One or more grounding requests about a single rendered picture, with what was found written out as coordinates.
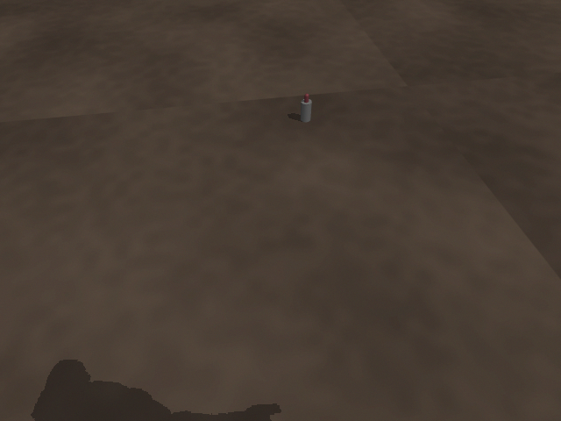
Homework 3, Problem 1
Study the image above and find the bottle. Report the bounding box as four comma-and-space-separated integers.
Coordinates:
301, 94, 312, 122

